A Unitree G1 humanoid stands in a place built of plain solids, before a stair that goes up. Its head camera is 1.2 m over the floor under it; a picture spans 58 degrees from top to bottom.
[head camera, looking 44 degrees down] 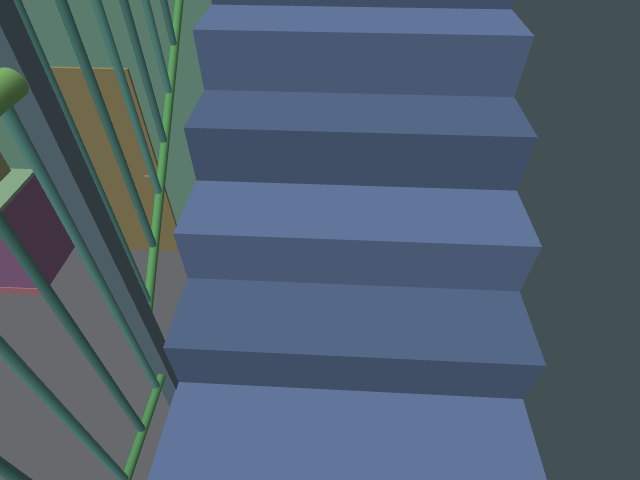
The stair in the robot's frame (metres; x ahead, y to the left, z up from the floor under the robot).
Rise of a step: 0.19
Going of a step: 0.25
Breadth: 1.01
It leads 3 degrees to the right of straight ahead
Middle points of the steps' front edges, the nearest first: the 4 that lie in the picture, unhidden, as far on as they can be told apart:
0.60 -0.08 0.19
0.85 -0.09 0.38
1.10 -0.11 0.56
1.35 -0.12 0.75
